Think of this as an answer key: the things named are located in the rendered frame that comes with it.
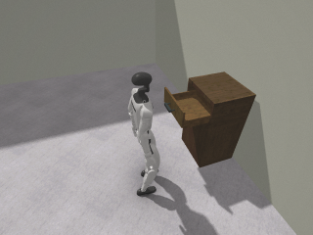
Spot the robot left upper arm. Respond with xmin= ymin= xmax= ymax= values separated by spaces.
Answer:
xmin=127 ymin=88 xmax=138 ymax=115

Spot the robot left hand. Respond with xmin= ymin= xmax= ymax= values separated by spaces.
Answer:
xmin=132 ymin=125 xmax=137 ymax=137

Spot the robot left forearm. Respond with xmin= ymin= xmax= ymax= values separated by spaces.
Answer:
xmin=128 ymin=112 xmax=136 ymax=126

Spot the robot torso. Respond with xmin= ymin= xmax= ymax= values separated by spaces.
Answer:
xmin=131 ymin=92 xmax=154 ymax=143

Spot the drawer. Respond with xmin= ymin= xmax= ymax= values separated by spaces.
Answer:
xmin=164 ymin=87 xmax=212 ymax=129

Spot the handle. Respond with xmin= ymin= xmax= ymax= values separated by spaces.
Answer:
xmin=164 ymin=103 xmax=175 ymax=113

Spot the cabinet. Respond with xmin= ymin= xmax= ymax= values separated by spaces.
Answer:
xmin=181 ymin=71 xmax=256 ymax=167

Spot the robot right forearm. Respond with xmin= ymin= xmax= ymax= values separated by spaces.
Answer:
xmin=140 ymin=133 xmax=153 ymax=160

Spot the robot right hand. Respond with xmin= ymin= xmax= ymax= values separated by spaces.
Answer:
xmin=145 ymin=157 xmax=157 ymax=170

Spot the robot right upper arm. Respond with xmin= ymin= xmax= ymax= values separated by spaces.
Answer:
xmin=138 ymin=104 xmax=153 ymax=139

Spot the robot left thigh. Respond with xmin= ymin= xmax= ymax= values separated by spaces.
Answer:
xmin=136 ymin=129 xmax=157 ymax=145

